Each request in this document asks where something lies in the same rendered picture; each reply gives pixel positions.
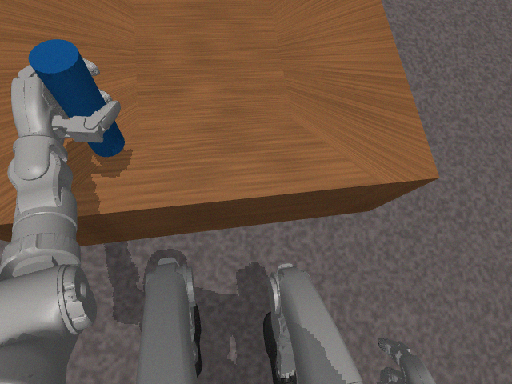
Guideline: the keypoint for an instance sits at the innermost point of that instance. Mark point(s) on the right robot hand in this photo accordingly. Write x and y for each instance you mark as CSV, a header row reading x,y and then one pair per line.
x,y
413,369

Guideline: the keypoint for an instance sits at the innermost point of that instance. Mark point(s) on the left robot arm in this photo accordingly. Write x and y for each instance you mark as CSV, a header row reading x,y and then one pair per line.
x,y
45,297

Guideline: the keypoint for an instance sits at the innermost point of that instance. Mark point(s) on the left robot hand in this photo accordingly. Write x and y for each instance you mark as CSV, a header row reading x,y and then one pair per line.
x,y
36,111

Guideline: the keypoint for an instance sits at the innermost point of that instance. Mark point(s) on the right robot foot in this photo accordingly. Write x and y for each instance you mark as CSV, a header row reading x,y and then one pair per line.
x,y
271,349

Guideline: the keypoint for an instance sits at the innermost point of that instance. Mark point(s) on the can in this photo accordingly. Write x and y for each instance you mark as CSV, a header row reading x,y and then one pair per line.
x,y
60,66

